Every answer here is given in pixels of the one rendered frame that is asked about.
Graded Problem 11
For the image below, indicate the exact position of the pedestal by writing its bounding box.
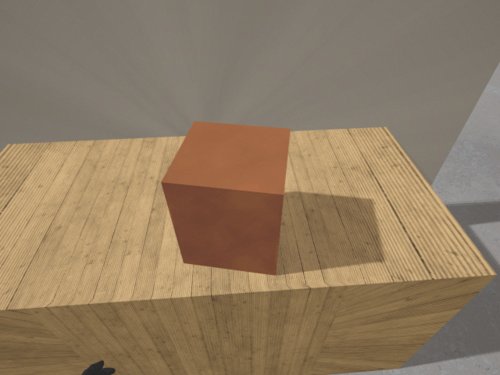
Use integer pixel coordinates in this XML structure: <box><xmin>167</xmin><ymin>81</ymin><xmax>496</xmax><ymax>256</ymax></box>
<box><xmin>0</xmin><ymin>127</ymin><xmax>497</xmax><ymax>375</ymax></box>

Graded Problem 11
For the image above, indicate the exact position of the carton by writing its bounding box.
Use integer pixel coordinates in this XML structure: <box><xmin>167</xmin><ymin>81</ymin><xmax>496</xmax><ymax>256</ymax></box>
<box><xmin>161</xmin><ymin>121</ymin><xmax>291</xmax><ymax>276</ymax></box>

